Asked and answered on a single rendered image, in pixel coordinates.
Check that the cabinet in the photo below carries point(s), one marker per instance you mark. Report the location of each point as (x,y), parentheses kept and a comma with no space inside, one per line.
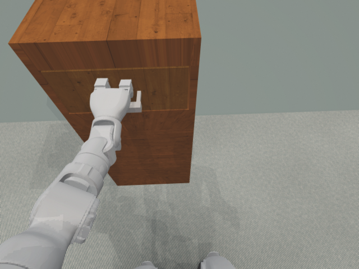
(156,145)

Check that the right robot shin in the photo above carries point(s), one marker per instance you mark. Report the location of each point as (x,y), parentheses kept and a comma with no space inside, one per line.
(212,254)

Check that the left robot hand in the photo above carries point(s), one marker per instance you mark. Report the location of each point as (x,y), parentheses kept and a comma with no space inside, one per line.
(111,102)

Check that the right robot thigh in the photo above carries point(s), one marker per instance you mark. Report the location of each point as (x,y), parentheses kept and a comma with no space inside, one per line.
(216,262)

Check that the drawer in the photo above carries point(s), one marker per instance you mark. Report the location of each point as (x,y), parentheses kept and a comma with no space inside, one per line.
(161,87)

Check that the left robot upper arm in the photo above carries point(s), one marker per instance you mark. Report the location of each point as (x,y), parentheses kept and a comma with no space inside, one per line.
(65,216)

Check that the left robot forearm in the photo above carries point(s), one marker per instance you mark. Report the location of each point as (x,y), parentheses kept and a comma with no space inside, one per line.
(90,166)

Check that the handle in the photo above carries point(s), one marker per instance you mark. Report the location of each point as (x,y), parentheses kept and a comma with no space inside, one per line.
(136,107)

